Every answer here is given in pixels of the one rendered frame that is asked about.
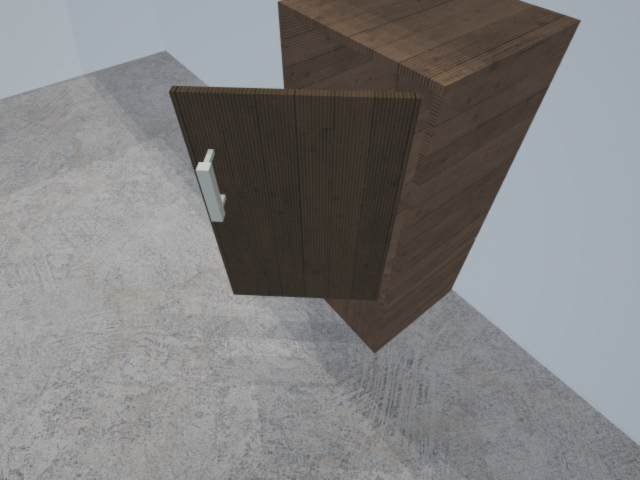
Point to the handle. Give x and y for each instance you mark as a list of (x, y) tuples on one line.
[(214, 200)]

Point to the cupboard door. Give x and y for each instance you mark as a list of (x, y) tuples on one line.
[(312, 179)]

